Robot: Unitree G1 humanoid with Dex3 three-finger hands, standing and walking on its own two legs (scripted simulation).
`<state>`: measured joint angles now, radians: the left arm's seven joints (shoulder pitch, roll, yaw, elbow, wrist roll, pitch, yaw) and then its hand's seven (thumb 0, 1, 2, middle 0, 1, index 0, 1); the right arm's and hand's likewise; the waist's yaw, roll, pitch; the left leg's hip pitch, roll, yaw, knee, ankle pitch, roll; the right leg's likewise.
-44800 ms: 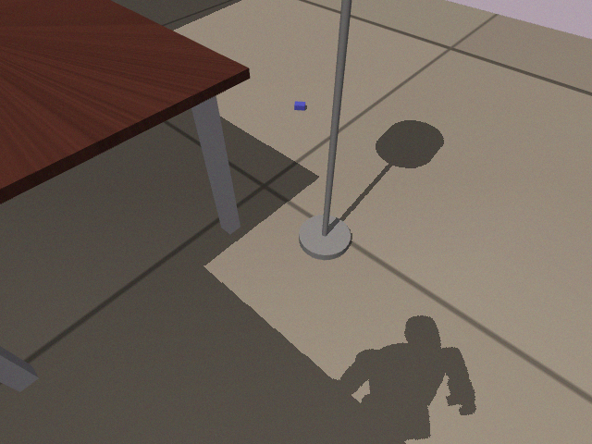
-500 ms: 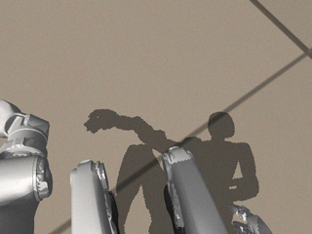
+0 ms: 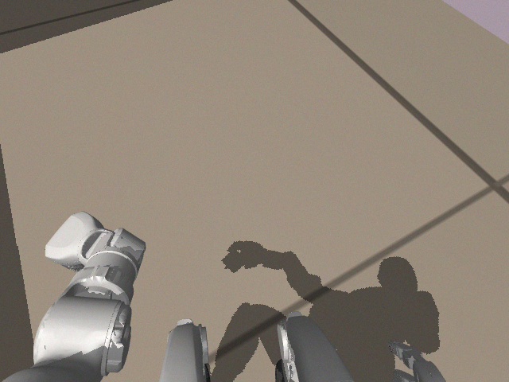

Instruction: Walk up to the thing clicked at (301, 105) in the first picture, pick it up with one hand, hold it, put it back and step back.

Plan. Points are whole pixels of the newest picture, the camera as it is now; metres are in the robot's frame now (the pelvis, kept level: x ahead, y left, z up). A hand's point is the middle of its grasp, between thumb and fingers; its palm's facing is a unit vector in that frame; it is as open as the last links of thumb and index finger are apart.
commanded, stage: lift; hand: left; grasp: from above
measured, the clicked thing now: (100, 257) +0.38 +0.27 -0.12
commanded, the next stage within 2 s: hold in 0.60 s
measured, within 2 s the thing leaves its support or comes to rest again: neither
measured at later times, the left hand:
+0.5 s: hand (75, 226) +0.36 +0.25 +0.04, palm faces -0.22 -0.38 -0.90, open 7.0 cm
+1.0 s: hand (63, 214) +0.36 +0.24 +0.08, palm faces -0.20 -0.39 -0.90, open 7.6 cm
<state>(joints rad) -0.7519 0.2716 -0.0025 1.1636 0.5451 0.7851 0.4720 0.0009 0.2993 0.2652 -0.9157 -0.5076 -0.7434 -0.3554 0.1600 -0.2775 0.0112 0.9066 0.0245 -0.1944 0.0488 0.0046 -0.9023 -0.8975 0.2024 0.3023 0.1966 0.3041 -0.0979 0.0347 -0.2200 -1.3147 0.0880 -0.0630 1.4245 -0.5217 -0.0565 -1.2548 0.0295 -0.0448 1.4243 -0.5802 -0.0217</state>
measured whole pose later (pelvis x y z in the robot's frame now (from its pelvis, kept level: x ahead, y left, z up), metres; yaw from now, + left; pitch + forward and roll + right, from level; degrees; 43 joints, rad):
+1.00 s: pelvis +0.05 +0.02 +0.13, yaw +1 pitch +8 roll +0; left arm -0.64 0.12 -0.09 1.11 0.51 0.84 0.47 0.00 0.37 0.40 -0.64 -0.70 -0.73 -0.63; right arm 0.21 -0.28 0.00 0.88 0.02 -0.14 0.11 0.01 -0.90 -0.89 0.20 0.30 0.20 0.30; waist -0.04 0.03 -0.10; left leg -0.54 0.04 0.01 0.72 -0.32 -0.03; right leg -0.50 -0.01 0.00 0.73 -0.37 0.01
